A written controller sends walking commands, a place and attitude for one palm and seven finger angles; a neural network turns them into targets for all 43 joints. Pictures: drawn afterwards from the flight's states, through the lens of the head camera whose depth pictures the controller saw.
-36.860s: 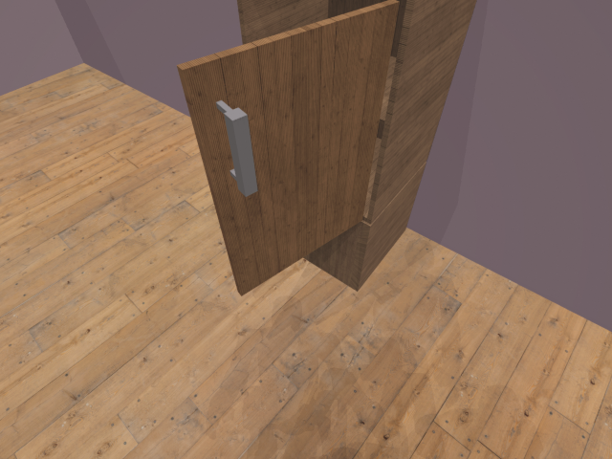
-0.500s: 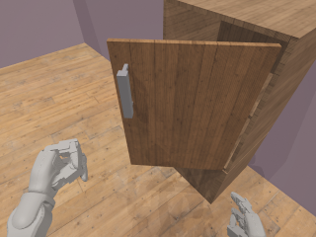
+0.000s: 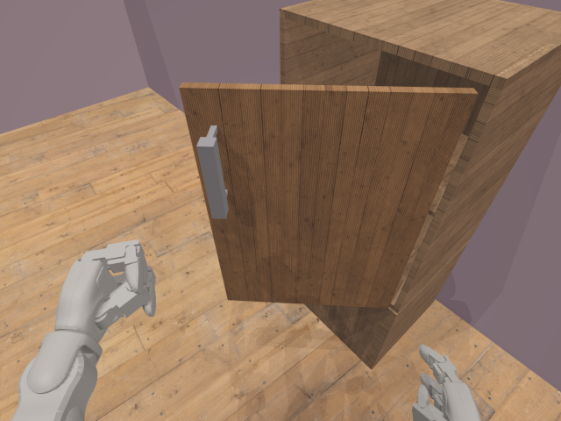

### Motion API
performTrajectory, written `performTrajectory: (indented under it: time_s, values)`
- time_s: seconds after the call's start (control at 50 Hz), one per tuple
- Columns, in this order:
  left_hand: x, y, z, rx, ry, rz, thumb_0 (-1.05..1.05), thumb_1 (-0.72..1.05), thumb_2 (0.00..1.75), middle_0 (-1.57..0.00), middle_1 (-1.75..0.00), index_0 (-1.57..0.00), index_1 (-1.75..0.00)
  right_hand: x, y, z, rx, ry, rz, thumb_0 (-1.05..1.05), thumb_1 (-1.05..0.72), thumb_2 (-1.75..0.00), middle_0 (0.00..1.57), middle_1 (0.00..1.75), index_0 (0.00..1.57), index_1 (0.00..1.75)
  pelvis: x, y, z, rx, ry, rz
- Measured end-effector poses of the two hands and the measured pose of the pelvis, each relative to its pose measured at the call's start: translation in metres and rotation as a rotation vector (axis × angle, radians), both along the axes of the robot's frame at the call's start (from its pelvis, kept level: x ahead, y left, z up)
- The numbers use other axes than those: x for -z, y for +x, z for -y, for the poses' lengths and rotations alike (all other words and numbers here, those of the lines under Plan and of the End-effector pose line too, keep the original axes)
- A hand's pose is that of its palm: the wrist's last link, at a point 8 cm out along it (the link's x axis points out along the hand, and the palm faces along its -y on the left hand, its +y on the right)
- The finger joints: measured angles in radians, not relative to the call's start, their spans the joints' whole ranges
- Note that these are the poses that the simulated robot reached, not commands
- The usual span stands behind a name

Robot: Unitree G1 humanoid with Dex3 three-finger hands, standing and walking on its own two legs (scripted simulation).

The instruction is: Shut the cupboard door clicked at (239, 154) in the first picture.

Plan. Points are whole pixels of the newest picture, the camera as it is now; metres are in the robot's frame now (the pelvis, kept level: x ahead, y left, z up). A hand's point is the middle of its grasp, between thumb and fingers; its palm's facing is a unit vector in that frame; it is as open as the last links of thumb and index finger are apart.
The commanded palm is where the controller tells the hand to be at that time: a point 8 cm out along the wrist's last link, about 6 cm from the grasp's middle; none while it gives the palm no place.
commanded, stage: bring the fist close to the handle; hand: left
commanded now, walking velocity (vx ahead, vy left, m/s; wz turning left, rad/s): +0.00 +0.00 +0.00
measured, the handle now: (216, 173) +0.46 +0.16 +0.13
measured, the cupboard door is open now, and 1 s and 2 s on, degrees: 45 45 43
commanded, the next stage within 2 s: push the door shut along its arc in 1.50 s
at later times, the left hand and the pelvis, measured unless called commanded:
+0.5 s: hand (187, 253) +0.29 +0.16 +0.13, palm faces +0.02 -1.00 -0.03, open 3.1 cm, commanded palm +0.26 +0.21 +0.13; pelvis +0.00 +0.00 +0.00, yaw +0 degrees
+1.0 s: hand (220, 220) +0.35 +0.13 +0.13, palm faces +0.03 -1.00 -0.02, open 3.1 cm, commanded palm +0.32 +0.17 +0.13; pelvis +0.01 +0.00 +0.00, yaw -1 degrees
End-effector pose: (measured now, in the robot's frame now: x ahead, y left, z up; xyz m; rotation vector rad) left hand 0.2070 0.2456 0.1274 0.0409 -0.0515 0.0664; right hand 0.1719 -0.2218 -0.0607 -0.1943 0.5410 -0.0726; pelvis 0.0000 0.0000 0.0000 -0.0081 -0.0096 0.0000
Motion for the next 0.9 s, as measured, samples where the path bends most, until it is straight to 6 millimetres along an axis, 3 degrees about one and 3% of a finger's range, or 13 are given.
performTrajectory:
  time_s: [0.22,0.56,0.9]
  values:
    - [0.001,0.004,0.004,0.007,-0.006,-0.003,0.02,0.89,0.9,-1.3,-1.5,-1.3,-1.5,0.004,-0.001,-0.004,-0.003,0.011,-0.006,0.02,-0.9,-0.9,0.2,0.3,0.2,0.3,0.0,-0.001,0.0,-0.005,-0.001,0.004]
    - [-0.003,0.07,0.04,0.046,-0.017,-0.014,0.02,0.89,0.9,-1.3,-1.5,-1.3,-1.5,0.012,-0.014,-0.001,0.031,0.022,-0.078,0.02,-0.9,-0.9,0.2,0.3,0.2,0.3,-0.002,0.0,-0.001,0.012,0.008,-0.004]
    - [-0.005,0.103,0.058,0.033,-0.013,-0.016,0.02,0.9,0.9,-1.3,-1.5,-1.3,-1.5,0.017,-0.01,0.012,0.053,0.016,-0.141,0.02,-0.9,-0.9,0.2,0.3,0.2,0.3,-0.003,0.008,0.003,0.015,0.012,-0.011]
